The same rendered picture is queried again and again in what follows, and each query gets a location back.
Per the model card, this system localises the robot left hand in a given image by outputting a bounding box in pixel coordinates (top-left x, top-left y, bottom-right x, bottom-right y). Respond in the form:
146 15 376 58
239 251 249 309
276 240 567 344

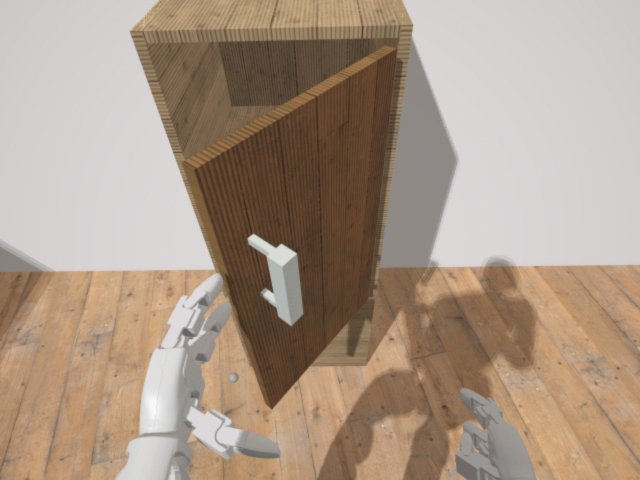
139 273 281 460

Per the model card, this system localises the left robot forearm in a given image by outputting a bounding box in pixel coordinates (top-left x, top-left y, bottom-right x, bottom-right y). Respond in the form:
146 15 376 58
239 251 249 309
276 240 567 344
115 433 193 480

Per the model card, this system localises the handle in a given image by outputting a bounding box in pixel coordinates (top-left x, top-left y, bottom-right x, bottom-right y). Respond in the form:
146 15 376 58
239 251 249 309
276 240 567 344
247 234 303 326

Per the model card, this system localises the cupboard door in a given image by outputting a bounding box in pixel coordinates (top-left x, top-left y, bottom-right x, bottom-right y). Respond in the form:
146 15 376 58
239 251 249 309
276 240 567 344
182 45 397 409

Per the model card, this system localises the robot right hand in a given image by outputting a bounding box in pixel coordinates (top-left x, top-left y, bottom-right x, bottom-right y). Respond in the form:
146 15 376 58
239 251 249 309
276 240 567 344
455 388 536 480

